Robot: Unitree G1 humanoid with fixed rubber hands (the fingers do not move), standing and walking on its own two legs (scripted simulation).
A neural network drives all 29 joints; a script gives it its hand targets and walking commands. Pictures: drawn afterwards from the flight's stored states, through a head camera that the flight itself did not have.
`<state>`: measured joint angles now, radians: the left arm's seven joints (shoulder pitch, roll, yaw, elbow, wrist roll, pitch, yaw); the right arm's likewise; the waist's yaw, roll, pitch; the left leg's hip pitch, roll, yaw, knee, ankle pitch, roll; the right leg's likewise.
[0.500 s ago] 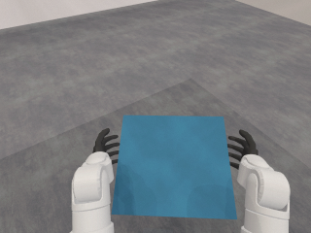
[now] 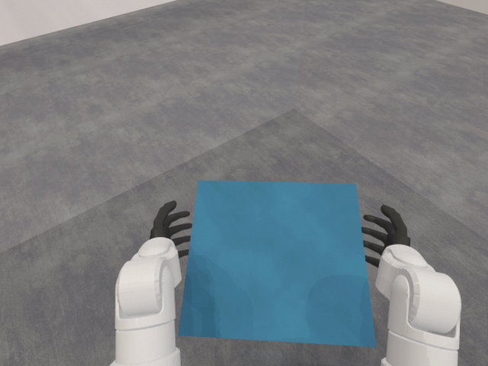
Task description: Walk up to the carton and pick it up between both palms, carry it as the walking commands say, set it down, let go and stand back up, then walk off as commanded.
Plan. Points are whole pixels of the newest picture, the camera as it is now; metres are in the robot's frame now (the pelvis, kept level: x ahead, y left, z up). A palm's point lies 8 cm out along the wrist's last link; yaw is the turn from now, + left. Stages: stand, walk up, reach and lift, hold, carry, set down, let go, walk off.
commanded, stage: carry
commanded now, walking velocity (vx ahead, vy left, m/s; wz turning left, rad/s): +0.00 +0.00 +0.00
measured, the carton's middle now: (273, 262) +0.30 -0.02 -0.02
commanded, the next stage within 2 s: none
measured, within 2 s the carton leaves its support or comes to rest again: neither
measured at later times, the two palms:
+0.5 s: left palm (188, 275) +0.23 +0.10 +0.09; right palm (443, 269) +0.23 -0.24 +0.09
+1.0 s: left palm (216, 305) +0.21 +0.07 +0.05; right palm (458, 289) +0.22 -0.28 +0.05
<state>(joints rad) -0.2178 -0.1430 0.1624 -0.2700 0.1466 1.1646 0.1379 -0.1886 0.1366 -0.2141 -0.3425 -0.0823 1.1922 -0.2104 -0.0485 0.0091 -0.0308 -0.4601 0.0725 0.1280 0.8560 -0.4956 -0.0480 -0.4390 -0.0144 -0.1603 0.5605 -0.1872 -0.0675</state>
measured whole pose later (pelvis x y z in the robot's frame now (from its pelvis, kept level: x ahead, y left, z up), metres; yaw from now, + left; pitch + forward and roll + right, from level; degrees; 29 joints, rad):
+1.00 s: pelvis -0.05 -0.11 +0.00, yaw +1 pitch +2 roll +1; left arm -0.11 -0.13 0.17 -0.06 0.19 0.93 0.07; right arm -0.16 0.12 -0.18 -0.07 -0.20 0.95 -0.07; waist 0.00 0.03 -0.09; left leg -0.37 0.08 0.12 0.60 -0.28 -0.04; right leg -0.38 -0.01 -0.10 0.61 -0.27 -0.05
